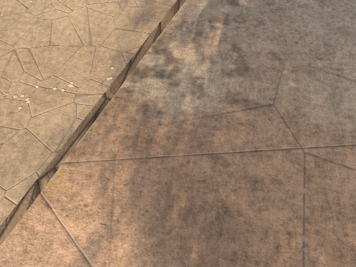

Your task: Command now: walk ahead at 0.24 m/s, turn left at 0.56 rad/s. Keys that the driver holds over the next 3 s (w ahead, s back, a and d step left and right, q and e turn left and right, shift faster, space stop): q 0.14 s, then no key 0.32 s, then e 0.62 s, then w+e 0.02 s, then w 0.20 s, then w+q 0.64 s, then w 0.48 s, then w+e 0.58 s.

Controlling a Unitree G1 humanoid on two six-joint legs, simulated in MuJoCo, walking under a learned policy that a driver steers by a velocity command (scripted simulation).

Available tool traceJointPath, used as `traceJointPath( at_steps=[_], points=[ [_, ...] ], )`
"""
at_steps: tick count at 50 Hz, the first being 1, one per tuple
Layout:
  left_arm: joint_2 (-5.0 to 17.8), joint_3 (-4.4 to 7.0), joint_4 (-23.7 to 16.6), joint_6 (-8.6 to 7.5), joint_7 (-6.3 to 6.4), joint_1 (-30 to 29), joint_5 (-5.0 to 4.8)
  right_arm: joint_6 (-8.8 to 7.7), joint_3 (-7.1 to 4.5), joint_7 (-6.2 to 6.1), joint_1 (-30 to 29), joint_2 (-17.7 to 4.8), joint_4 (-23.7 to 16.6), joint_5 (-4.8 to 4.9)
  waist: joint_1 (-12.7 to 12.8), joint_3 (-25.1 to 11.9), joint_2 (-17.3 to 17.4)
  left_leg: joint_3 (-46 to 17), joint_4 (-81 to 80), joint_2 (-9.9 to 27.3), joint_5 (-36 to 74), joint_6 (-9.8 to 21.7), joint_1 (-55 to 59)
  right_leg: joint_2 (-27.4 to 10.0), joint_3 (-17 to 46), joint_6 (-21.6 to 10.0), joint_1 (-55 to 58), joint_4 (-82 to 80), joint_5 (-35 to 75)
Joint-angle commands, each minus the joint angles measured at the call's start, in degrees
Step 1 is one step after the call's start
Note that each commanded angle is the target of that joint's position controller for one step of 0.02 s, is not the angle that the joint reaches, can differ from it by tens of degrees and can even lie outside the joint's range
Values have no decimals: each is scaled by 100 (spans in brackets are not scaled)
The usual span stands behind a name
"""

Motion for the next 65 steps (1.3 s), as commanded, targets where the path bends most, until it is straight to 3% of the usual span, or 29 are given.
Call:
traceJointPath(
  at_steps=[1, 4, 7, 11, 17, 19, 20, 21, 22, 23, 24, 25, 28, 32, 36, 38, 40, 41, 43, 46, 50, 51, 52, 53, 54, 56, 58, 61, 65],
  points=[
    [737, 153, -525, -132, 120, -120, 97, -89, -239, -88, 489, -766, -316, 83, -191, -1275, 16, -2115, -1355, 1552, 3119, 1202, 2532, -249, 497, -55, -2052, 302, 457],
    [624, 154, -522, 80, 141, 97, 138, -59, -241, -164, 278, -810, -436, -80, 105, -1241, 237, -1775, -1572, 1328, 3717, 1178, 1566, -165, 467, 41, -1397, -157, 802],
    [492, 103, -585, 161, 180, -82, 174, 2, -276, -276, 347, -929, -405, -22, 86, -1323, 292, -1642, -1498, 1176, 3767, 1093, 1478, -6, 471, 197, -1506, -902, 1217],
    [430, 49, -626, 214, 126, -471, 122, 157, -205, -399, 330, -804, -380, -10, -91, -1352, 502, -1599, -1455, 1068, 2651, 820, 1515, 3, 502, 275, -1382, -1895, 2018],
    [505, 51, -696, 159, 19, -780, 103, 239, -81, -353, 355, -658, -248, -89, -268, -1087, 702, -1992, -1068, 1198, 2175, 782, 1599, 131, 424, 86, -763, -3066, 1687],
    [413, 37, -634, 81, -30, -571, 120, 243, 2, -351, 220, -514, -227, -23, -43, -1016, 666, -2048, -766, 1034, 1937, 555, 1525, 178, 330, -135, -88, -4258, 2385],
    [516, 44, -629, 36, -34, -494, 198, 211, 49, -351, 372, -395, -191, -51, -25, -1013, 489, -2018, -639, 802, 1450, 275, 1319, -109, 616, -305, 502, -4749, 3556],
    [899, 100, -692, 28, 0, -442, 284, 158, 95, -340, 712, -252, -194, -208, -286, -1252, -274, -1597, -82, 321, 292, -40, 1027, -930, 1307, -631, 1134, -4561, 5310],
    [779, 52, -625, 74, 13, -571, 333, 142, 76, -349, 1093, -249, -108, -163, -546, -1315, -1135, -1108, 204, -103, -1390, -360, 713, -1428, 1843, -1408, 1222, -4456, 5814],
    [389, -51, -602, 91, -6, -605, 253, 166, 64, -361, 891, -443, -123, -199, -402, -1350, -1203, -955, 175, 112, -1524, -561, 863, -1555, 2121, -1703, 999, -4615, 5294],
    [242, -115, -562, 97, -46, -680, 230, 210, 54, -370, 693, -431, -114, -185, -363, -1310, -1093, -925, -159, 244, -1151, -607, 1159, -1255, 1944, -1511, 831, -4630, 4776],
    [307, -106, -527, 113, -92, -762, 196, 276, 74, -372, 659, -302, -27, -187, -404, -1267, -986, -903, -572, 265, -650, -608, 1536, -886, 1615, -1205, 585, -4571, 4167],
    [736, -6, -580, 107, -166, -802, 87, 390, -6, -336, 389, -516, -39, -178, -234, -774, -471, -781, -671, 206, -165, -337, 1642, -308, 1125, -719, 75, -4480, 2831],
    [773, 62, -708, 168, -112, -820, -20, 343, -101, -446, 529, -521, -4, -141, -210, -999, -438, -574, -394, 213, 246, -294, 1660, -300, 1421, -1004, 132, -4118, 3642],
    [725, 107, -854, 303, -79, -833, -42, 360, -188, -515, 631, -464, -45, -124, -190, -1052, -107, -633, -461, 407, 521, -177, 1790, -87, 1503, -991, -294, -3769, 3291],
    [633, 99, -928, 366, -99, -862, -35, 364, -251, -551, 694, -606, -88, -139, -212, -905, 360, -1147, -851, 1027, 1081, 181, 2056, 301, 1040, -693, -934, -3215, 2538],
    [547, 110, -947, 422, -148, -717, 30, 303, -270, -596, 522, -715, -191, -145, -157, -868, 1070, -2032, -1205, 2255, 2180, 914, 2164, 458, 372, -388, -1410, -1967, 369],
    [668, 165, -1011, 445, -170, -839, 34, 252, -242, -615, 489, -685, -264, -149, -232, -758, 866, -2235, -1289, 2604, 2656, 1162, 2157, 263, 393, -312, -1707, -1143, -345],
    [572, 166, -1044, 524, -173, -857, -36, 185, -268, -604, 247, -797, -299, -84, -132, -532, 413, -1738, -1256, 2416, 2701, 953, 2230, 5, 451, -198, -1981, -1092, -175],
    [383, 79, -1111, 552, -238, -883, -64, 253, -337, -570, 195, -975, -241, -38, -237, -641, 688, -766, -1131, 1921, 2978, 625, 2139, 59, -40, -95, -1279, -1903, 495],
    [553, 223, -1055, 602, -302, -335, -63, 272, -318, -509, 247, -912, -173, 112, -16, -967, 744, -53, -320, 1679, 2465, 212, 1945, 512, -590, -330, 141, -3745, 1730],
    [771, 328, -1027, 601, -231, -37, -29, 211, -284, -468, 542, -767, -65, 94, 83, -1119, 314, 314, 531, 1399, 1913, -150, 1474, 487, -182, -559, 964, -4349, 2624],
    [1524, 499, -1158, 584, -113, 203, -1, 170, -185, -446, 508, -464, -263, -185, 46, -1191, -1206, 629, 2269, 767, -1001, -757, -229, -918, 2011, -1218, 2084, -4550, 5219],
    [1670, 447, -1246, 467, -176, 314, 239, 139, -128, -460, 108, -389, -532, -214, 241, -1792, -1624, -294, 3486, 79, -3183, -930, -1012, -2082, 3721, -2546, 1992, -4776, 5922],
    [1389, 361, -1277, 349, -226, 180, 237, 163, -196, -457, 12, -628, -474, -81, 304, -1695, -785, -717, 3926, 298, -3024, -921, -1106, -1950, 3314, -2576, 1811, -4880, 5231],
    [1011, 277, -1155, 284, -141, -86, -9, 164, -245, -469, 124, -689, -314, -49, 22, -1163, -272, -661, 3324, 600, -1898, -781, -1254, -1176, 2507, -1838, 1340, -5139, 1995],
    [819, 171, -1178, 291, -59, -236, -15, 148, -267, -433, 88, -712, -287, -71, -29, -874, -648, -515, 2845, 617, -1071, -775, -1000, -828, 2390, -1615, 853, -5583, 316],
    [732, 130, -1118, 187, 12, -49, 93, -12, -205, -348, 91, -515, -228, -44, 7, -779, -719, -432, 2102, 578, -447, -796, -877, -750, 2207, -1601, 874, -5884, 482],
    [857, 165, -941, 92, 6, 205, 58, -168, -122, -301, -217, -376, -248, -31, 184, -598, -739, -414, 853, 578, -94, -824, -697, -796, 2042, -1583, 964, -5971, 785]
  ],
)
Next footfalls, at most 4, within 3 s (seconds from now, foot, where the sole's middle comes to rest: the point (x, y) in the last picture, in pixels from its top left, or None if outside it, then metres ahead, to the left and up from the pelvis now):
0.40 right None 0.24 -0.14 -0.76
1.02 right None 0.20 -0.18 -0.76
1.62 left None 0.39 0.03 -0.76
2.08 right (221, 185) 0.73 -0.15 -0.76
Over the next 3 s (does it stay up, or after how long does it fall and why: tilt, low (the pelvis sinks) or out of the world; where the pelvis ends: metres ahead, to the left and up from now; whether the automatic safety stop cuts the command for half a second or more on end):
stays up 1.01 0.04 0.02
